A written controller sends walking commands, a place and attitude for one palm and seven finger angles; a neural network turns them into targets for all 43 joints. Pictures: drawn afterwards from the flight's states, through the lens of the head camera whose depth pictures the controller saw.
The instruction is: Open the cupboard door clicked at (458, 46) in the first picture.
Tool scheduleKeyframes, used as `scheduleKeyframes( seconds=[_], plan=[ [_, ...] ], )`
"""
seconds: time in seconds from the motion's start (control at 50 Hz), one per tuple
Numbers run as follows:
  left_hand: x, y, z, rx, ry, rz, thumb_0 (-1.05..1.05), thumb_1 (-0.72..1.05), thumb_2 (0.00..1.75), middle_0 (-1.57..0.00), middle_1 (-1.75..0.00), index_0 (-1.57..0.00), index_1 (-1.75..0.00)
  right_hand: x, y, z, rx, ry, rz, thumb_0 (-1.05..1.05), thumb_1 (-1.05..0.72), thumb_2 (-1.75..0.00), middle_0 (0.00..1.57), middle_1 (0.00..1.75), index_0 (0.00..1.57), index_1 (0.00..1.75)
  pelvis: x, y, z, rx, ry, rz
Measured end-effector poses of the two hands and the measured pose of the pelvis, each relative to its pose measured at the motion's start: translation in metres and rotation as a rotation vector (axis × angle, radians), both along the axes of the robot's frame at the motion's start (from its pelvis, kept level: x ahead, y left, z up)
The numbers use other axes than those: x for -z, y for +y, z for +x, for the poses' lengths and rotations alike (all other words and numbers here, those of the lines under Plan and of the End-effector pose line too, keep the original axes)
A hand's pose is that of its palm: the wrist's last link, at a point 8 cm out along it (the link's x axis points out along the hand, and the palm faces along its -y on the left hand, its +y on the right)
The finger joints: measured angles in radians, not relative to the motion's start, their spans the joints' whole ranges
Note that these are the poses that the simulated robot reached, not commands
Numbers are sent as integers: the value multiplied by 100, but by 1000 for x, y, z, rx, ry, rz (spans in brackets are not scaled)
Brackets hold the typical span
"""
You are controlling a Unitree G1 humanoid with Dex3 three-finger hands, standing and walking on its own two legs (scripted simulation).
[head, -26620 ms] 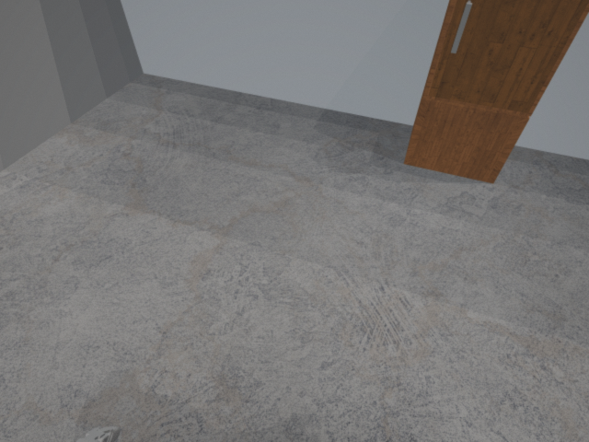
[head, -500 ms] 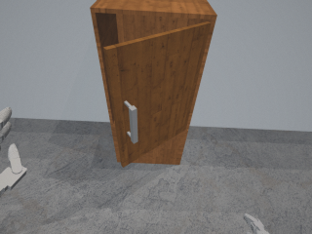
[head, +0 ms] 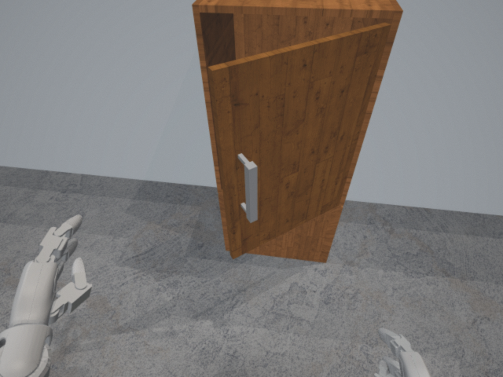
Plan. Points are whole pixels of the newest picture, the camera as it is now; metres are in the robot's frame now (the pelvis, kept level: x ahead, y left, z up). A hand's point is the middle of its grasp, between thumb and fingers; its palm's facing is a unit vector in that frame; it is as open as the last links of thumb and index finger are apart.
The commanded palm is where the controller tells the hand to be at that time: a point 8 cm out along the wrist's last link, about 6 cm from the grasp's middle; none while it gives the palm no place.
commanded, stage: let the arm hang, fingers relaxed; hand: left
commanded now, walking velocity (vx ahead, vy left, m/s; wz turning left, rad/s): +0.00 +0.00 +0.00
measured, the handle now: (247, 189) +0.52 +0.07 -0.03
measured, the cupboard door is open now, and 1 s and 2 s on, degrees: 39 39 39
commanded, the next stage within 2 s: look to check the result in 1.02 s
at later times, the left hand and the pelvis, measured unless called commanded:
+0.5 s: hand out of the picture -0.09 +0.15 -0.16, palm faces +0.06 -0.98 -0.19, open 7.3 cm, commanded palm none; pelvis +0.02 -0.02 +0.01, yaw +0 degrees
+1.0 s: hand out of the picture +0.02 +0.10 -0.17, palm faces +0.07 -0.99 -0.15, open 7.3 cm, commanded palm none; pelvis +0.04 -0.04 +0.00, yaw +0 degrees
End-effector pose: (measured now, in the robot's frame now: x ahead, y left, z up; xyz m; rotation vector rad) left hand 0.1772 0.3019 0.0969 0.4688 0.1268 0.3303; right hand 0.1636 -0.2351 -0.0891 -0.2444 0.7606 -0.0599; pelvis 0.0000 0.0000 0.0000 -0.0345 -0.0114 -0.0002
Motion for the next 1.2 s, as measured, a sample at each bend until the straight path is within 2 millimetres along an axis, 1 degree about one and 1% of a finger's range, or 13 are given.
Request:
scheduleKeyframes(
  seconds=[0.06,0.12,0.18,0.24,0.32,0.38,0.44,0.5,0.64,0.8,0.92,1.04,1.2],
  plan=[
    [96,-7,-9,-36,387,-139,0,90,90,-20,-30,-20,-30,14,-16,-10,32,85,-21,0,-90,-89,21,30,21,30,4,0,-1,-4,-2,10],
    [175,-34,-48,-51,726,-272,1,90,90,-20,-30,-20,-30,18,-31,-33,82,177,-47,0,-90,-89,21,30,21,30,4,-3,1,-3,-12,18],
    [226,-69,-100,-56,989,-392,1,91,90,-20,-30,-20,-30,21,-41,-66,130,299,-82,0,-91,-89,20,30,21,30,3,-6,5,-1,-22,21],
    [248,-93,-151,-103,1176,-478,2,93,90,-20,-30,-20,-30,23,-45,-102,161,443,-107,0,-91,-89,20,30,20,30,-1,-9,8,-3,-22,20],
    [248,-105,-210,-191,1334,-542,2,94,90,-21,-30,-21,-30,29,-39,-143,181,614,-104,0,-91,-89,20,30,20,30,-5,-12,11,-10,-15,19],
    [240,-107,-241,-255,1412,-548,1,93,90,-21,-30,-21,-30,34,-28,-162,189,692,-72,0,-91,-89,20,30,20,30,-6,-13,13,-12,-13,19],
    [231,-105,-260,-304,1458,-533,1,92,90,-21,-30,-20,-30,42,-14,-171,192,725,-26,0,-91,-89,20,30,20,30,-7,-14,15,-10,-17,22],
    [225,-102,-266,-333,1469,-509,1,92,90,-20,-30,-20,-30,50,0,-172,190,729,26,0,-91,-89,20,30,20,30,-7,-16,17,-8,-22,26],
    [223,-104,-240,-332,1384,-475,1,91,90,-20,-30,-20,-30,62,16,-163,176,708,98,1,-92,-89,20,30,21,30,-7,-20,22,-3,-34,38],
    [233,-125,-188,-252,1260,-487,0,91,90,-20,-30,-20,-30,63,5,-157,195,674,104,1,-92,-89,20,30,21,30,-6,-29,29,1,-41,45],
    [238,-142,-163,-211,1215,-513,0,91,90,-20,-30,-20,-30,59,-6,-151,205,662,84,0,-91,-89,20,30,20,30,-5,-36,33,0,-40,45],
    [241,-148,-160,-214,1224,-525,0,91,90,-20,-30,-20,-30,57,-14,-145,212,659,67,0,-91,-89,20,30,20,30,-5,-41,38,2,-40,43],
    [240,-144,-174,-248,1274,-521,0,91,90,-20,-30,-20,-30,56,-18,-136,216,654,52,0,-91,-89,20,30,20,30,-5,-42,42,8,-41,42]
  ],
)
